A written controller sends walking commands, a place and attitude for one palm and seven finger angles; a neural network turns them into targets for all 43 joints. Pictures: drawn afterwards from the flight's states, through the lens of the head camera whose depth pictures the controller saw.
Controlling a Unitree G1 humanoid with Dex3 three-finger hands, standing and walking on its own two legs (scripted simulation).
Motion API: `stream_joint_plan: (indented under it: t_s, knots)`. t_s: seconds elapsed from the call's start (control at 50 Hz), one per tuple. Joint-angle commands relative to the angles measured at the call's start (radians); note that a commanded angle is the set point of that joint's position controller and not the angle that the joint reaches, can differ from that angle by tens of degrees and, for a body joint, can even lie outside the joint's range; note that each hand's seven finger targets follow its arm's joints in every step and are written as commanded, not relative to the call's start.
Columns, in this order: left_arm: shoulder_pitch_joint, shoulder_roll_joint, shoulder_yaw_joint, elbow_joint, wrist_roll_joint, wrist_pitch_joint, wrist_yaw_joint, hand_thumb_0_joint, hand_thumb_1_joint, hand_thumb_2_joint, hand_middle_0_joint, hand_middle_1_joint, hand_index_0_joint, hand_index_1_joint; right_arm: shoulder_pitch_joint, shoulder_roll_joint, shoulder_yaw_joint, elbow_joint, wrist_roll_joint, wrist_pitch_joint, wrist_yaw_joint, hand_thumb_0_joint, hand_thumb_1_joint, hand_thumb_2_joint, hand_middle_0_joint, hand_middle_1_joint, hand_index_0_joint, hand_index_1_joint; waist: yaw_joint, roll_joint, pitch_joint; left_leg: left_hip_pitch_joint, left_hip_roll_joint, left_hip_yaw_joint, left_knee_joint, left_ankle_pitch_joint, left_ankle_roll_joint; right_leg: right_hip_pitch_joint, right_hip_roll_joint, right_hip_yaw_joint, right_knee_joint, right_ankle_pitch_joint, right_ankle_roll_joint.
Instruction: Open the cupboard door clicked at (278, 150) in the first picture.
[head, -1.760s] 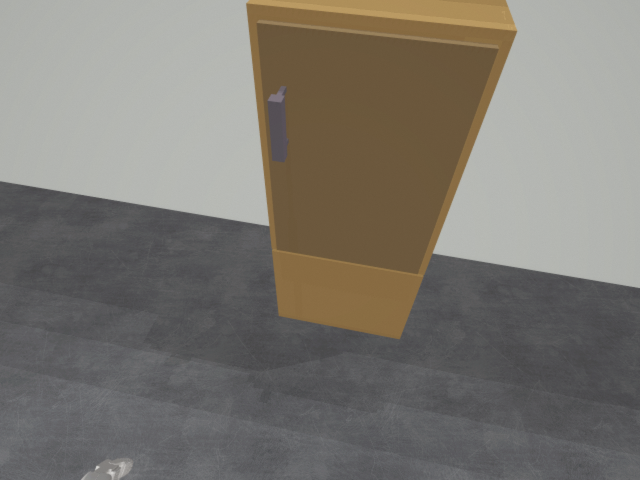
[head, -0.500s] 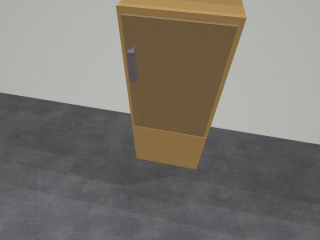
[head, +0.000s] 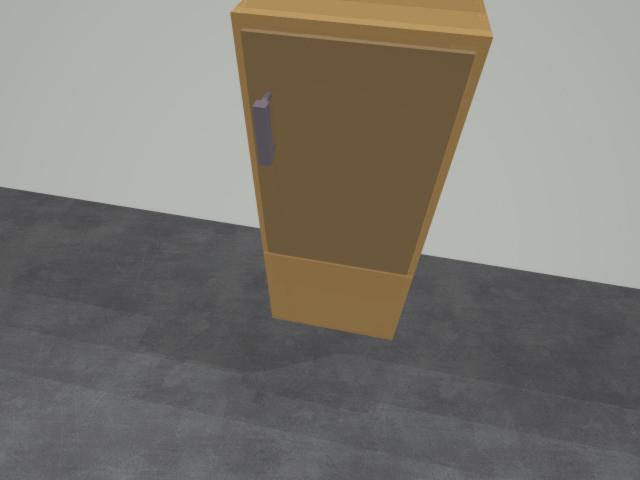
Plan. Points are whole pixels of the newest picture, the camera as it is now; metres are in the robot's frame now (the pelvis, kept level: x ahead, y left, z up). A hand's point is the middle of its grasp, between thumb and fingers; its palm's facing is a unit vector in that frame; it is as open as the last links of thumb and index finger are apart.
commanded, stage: turn to face it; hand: left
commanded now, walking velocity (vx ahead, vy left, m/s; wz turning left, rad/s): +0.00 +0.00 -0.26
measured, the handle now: (267, 128) +0.72 +0.15 +0.05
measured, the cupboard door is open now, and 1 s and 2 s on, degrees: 0 0 0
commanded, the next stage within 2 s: take the last steps up to it in 0.14 s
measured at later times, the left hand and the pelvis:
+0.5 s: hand out of the picture +0.03 +0.19 -0.18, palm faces -0.02 -0.98 -0.18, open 7.3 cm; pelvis +0.01 +0.01 -0.01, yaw -4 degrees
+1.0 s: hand (197, 445) +0.21 +0.21 -0.19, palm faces -0.13 -0.98 -0.17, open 7.3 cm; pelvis +0.13 +0.04 -0.01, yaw -7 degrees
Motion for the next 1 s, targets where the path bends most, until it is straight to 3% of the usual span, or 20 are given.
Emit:
stream_joint_plan:
  t_s: [0.0, 0.22, 0.26, 0.32, 0.36, 0.4, 0.44, 0.48, 0.52, 0.54, 0.56, 0.58, 0.6, 0.64, 0.68, 0.74, 0.78, 0.84, 0.92, 0.98]
  knots:
    - [0.026, 0.112, 0.023, -0.047, -0.004, -0.002, 0.015, 0.0, 0.9, 0.9, -0.2, -0.3, -0.2, -0.3, 0.036, -0.102, -0.027, -0.045, -0.002, -0.005, -0.017, 0.0, -0.9, -0.9, 0.2, 0.3, 0.2, 0.3, -0.006, -0.003, -0.036, 0.015, 0.116, -0.051, -0.014, 0.201, 0.008, -0.025, -0.108, 0.089, -0.009, 0.259, -0.023]
    - [0.058, 0.086, 0.045, -0.093, 0.002, 0.018, 0.011, 0.0, 0.9, 0.9, -0.2, -0.3, -0.2, -0.3, 0.068, -0.083, -0.053, -0.085, 0.0, 0.009, -0.024, 0.0, -0.9, -0.9, 0.2, 0.3, 0.2, 0.3, -0.005, 0.017, -0.011, -0.037, 0.137, -0.032, 0.044, 0.08, 0.022, -0.113, -0.071, 0.129, 0.084, 0.205, -0.037]
    - [0.082, 0.07, 0.043, -0.091, 0.005, 0.015, 0.007, 0.0, 0.9, 0.9, -0.2, -0.3, -0.2, -0.3, 0.076, -0.077, -0.053, -0.08, -0.004, 0.006, -0.019, 0.0, -0.9, -0.9, 0.2, 0.3, 0.2, 0.3, 0.002, 0.027, -0.018, -0.05, 0.137, -0.04, 0.02, -0.09, 0.032, -0.116, -0.054, 0.129, 0.079, 0.018, -0.041]
    - [0.108, 0.061, 0.046, -0.091, 0.013, 0.012, 0.0, 0.0, 0.9, 0.9, -0.2, -0.3, -0.2, -0.3, 0.086, -0.068, -0.057, -0.083, -0.009, 0.007, -0.007, 0.0, -0.9, -0.9, 0.2, 0.3, 0.2, 0.3, 0.016, 0.01, 0.062, -0.13, 0.117, -0.055, -0.002, -0.334, 0.046, -0.155, -0.042, 0.159, 0.031, -0.282, -0.056]
    - [0.143, 0.062, 0.051, -0.087, 0.015, 0.009, -0.001, 0.0, 0.9, 0.9, -0.2, -0.3, -0.2, -0.3, 0.1, -0.045, -0.054, -0.082, -0.011, 0.008, -0.003, 0.0, -0.9, -0.9, 0.2, 0.3, 0.2, 0.3, 0.024, -0.054, 0.106, -0.196, 0.079, -0.026, 0.068, -0.355, 0.039, -0.157, -0.069, 0.232, -0.025, -0.387, -0.079]
    - [0.194, 0.08, 0.06, -0.073, 0.012, 0.002, 0.004, 0.0, 0.9, 0.9, -0.2, -0.3, -0.2, -0.3, 0.119, -0.008, -0.049, -0.083, -0.01, 0.004, 0.0, 0.0, -0.9, -0.9, 0.2, 0.3, 0.2, 0.3, 0.033, -0.169, 0.12, -0.271, 0.017, 0.044, 0.236, -0.262, 0.019, -0.111, -0.161, 0.385, -0.135, -0.464, -0.131]
    - [0.239, 0.089, 0.07, -0.064, 0.006, -0.008, 0.012, 0.0, 0.9, 0.9, -0.2, -0.3, -0.2, -0.3, 0.111, 0.004, -0.048, -0.094, -0.011, -0.003, 0.001, 0.0, -0.9, -0.9, 0.2, 0.3, 0.2, 0.3, 0.042, -0.191, 0.107, -0.337, 0.024, 0.041, 0.37, -0.24, 0.012, -0.047, -0.247, 0.489, -0.196, -0.387, -0.197]
    - [0.235, 0.076, 0.077, -0.064, 0.01, -0.023, 0.017, 0.0, 0.9, 0.9, -0.2, -0.3, -0.2, -0.3, 0.117, 0.008, -0.046, -0.103, -0.008, -0.02, 0.001, 0.0, -0.9, -0.9, 0.2, 0.3, 0.2, 0.3, 0.034, -0.153, 0.07, -0.356, 0.042, 0.016, 0.359, -0.253, 0.014, 0.027, -0.26, 0.443, -0.131, -0.141, -0.224]
    - [0.199, 0.059, 0.075, -0.07, 0.012, -0.026, 0.02, 0.0, 0.9, 0.9, -0.2, -0.3, -0.2, -0.3, 0.181, 0.033, -0.043, -0.082, -0.002, -0.031, 0.001, 0.0, -0.9, -0.9, 0.2, 0.3, 0.2, 0.3, -0.002, -0.123, 0.028, -0.202, 0.042, 0.025, 0.183, -0.206, 0.017, -0.023, -0.223, 0.328, -0.037, 0.001, -0.192]
    - [0.164, 0.045, 0.073, -0.078, 0.008, -0.021, 0.019, 0.0, 0.9, 0.9, -0.2, -0.3, -0.2, -0.3, 0.254, 0.043, -0.04, -0.056, 0.001, -0.037, -0.003, 0.0, -0.9, -0.9, 0.2, 0.3, 0.2, 0.3, -0.036, -0.106, 0.017, -0.048, 0.032, 0.036, 0.058, -0.119, 0.018, -0.122, -0.167, 0.25, 0.029, -0.012, -0.153]
    - [0.145, 0.0, 0.065, -0.088, 0.003, -0.015, 0.015, 0.0, 0.9, 0.9, -0.2, -0.3, -0.2, -0.3, 0.34, 0.009, -0.045, -0.025, -0.001, -0.046, -0.011, 0.0, -0.9, -0.9, 0.2, 0.3, 0.2, 0.3, -0.064, 0.022, 0.002, 0.098, 0.093, -0.065, -0.039, -0.085, 0.044, -0.243, -0.062, 0.151, 0.192, -0.068, -0.104]
    - [0.143, -0.052, 0.056, -0.104, -0.002, -0.012, 0.007, 0.0, 0.9, 0.9, -0.2, -0.3, -0.2, -0.3, 0.407, -0.088, -0.073, -0.009, -0.014, -0.044, -0.022, 0.0, -0.9, -0.9, 0.2, 0.3, 0.2, 0.3, -0.083, 0.267, 0.014, 0.192, 0.298, -0.318, -0.139, -0.119, 0.114, -0.441, 0.05, -0.01, 0.427, -0.247, -0.043]
    - [0.106, -0.054, 0.053, -0.122, 0.011, -0.017, 0.012, 0.0, 0.9, 0.9, -0.2, -0.3, -0.2, -0.3, 0.429, -0.086, -0.07, -0.011, -0.013, -0.033, -0.023, 0.0, -0.9, -0.9, 0.2, 0.3, 0.2, 0.3, -0.084, 0.242, 0.071, 0.151, 0.388, -0.384, -0.185, -0.089, 0.167, -0.515, 0.022, -0.033, 0.56, -0.34, -0.033]
    - [0.111, -0.047, 0.056, -0.086, 0.023, -0.013, 0.009, 0.0, 0.9, 0.9, -0.2, -0.3, -0.2, -0.3, 0.358, 0.001, -0.045, -0.031, -0.008, -0.037, -0.027, 0.0, -0.9, -0.9, 0.2, 0.3, 0.2, 0.3, -0.053, 0.114, 0.163, 0.037, 0.35, -0.294, -0.19, -0.016, 0.192, -0.515, -0.051, -0.005, 0.682, -0.246, -0.032]
    - [0.133, -0.079, 0.05, -0.065, 0.02, -0.015, -0.003, 0.0, 0.9, 0.9, -0.2, -0.3, -0.2, -0.3, 0.345, 0.022, -0.032, -0.037, -0.008, -0.049, -0.031, 0.0, -0.9, -0.9, 0.2, 0.3, 0.2, 0.3, -0.028, 0.052, 0.168, 0.027, 0.293, -0.178, -0.171, 0.214, 0.179, -0.502, -0.073, -0.03, 0.72, -0.15, -0.017]
    - [0.16, -0.102, 0.046, -0.048, 0.014, -0.009, -0.004, 0.0, 0.9, 0.9, -0.2, -0.3, -0.2, -0.3, 0.367, 0.036, -0.027, -0.018, -0.004, -0.063, -0.04, 0.0, -0.9, -0.9, 0.2, 0.3, 0.2, 0.3, -0.008, 0.078, 0.108, 0.095, 0.241, -0.055, -0.121, 0.577, 0.143, -0.48, -0.07, -0.061, 0.702, -0.08, -0.001]
    - [0.15, -0.107, 0.041, -0.05, 0.01, 0.002, 0.004, 0.0, 0.9, 0.9, -0.2, -0.3, -0.2, -0.3, 0.36, 0.054, -0.018, -0.01, -0.004, -0.062, -0.049, 0.0, -0.9, -0.9, 0.2, 0.3, 0.2, 0.3, 0.001, 0.095, 0.091, 0.103, 0.231, -0.015, -0.079, 0.8, 0.111, -0.444, -0.062, -0.065, 0.615, -0.04, 0.004]
    - [0.106, -0.105, 0.037, -0.062, 0.007, 0.012, 0.015, 0.0, 0.9, 0.9, -0.2, -0.3, -0.2, -0.3, 0.34, 0.046, -0.024, -0.002, -0.007, -0.048, -0.059, 0.0, -0.9, -0.9, 0.2, 0.3, 0.2, 0.3, -0.004, 0.096, 0.076, 0.111, 0.224, 0.014, -0.015, 0.98, 0.078, -0.357, -0.039, -0.1, 0.435, 0.006, 0.005]
    - [0.056, -0.071, 0.048, -0.099, 0.015, 0.024, 0.024, 0.0, 0.9, 0.9, -0.2, -0.3, -0.2, -0.3, 0.347, 0.045, -0.053, 0.008, -0.004, -0.015, -0.065, 0.0, -0.9, -0.9, 0.2, 0.3, 0.2, 0.3, -0.021, 0.157, 0.098, 0.118, 0.245, -0.002, 0.061, 1.056, 0.085, -0.307, -0.008, -0.142, 0.329, -0.04, -0.01]
    - [0.1, -0.047, 0.06, -0.108, 0.017, 0.016, 0.028, 0.0, 0.9, 0.9, -0.2, -0.3, -0.2, -0.3, 0.335, 0.029, -0.074, -0.006, 0.0, 0.0, -0.065, 0.0, -0.9, -0.9, 0.2, 0.3, 0.2, 0.3, 0.009, 0.156, 0.059, 0.134, 0.24, -0.005, 0.166, 1.094, 0.074, -0.223, 0.006, -0.15, 0.226, 0.014, -0.027]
